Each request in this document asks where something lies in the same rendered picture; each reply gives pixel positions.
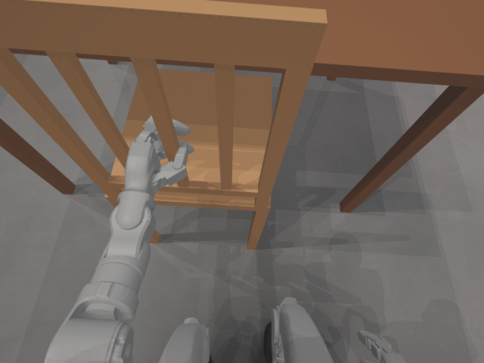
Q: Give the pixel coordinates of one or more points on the robot thigh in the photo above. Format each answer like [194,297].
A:
[189,343]
[292,327]

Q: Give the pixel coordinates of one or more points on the robot left hand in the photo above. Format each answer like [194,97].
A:
[145,154]

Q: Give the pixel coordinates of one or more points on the robot left forearm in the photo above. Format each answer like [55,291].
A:
[112,293]

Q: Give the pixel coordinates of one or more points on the chair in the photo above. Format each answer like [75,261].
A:
[237,148]

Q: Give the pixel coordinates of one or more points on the robot right thigh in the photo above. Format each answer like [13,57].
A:
[292,327]

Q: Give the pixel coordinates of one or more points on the robot left thigh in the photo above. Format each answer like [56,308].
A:
[189,343]

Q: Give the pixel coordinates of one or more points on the left robot upper arm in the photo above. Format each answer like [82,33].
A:
[83,340]

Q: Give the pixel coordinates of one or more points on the table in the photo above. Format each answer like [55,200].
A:
[438,42]

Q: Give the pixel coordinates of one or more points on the robot right hand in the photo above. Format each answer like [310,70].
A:
[380,348]

